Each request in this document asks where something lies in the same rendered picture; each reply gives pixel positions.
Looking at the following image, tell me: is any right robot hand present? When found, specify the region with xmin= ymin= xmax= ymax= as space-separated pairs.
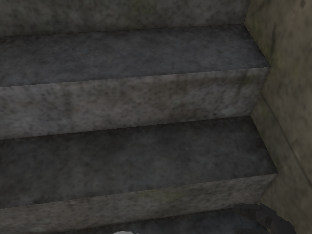
xmin=233 ymin=203 xmax=296 ymax=234

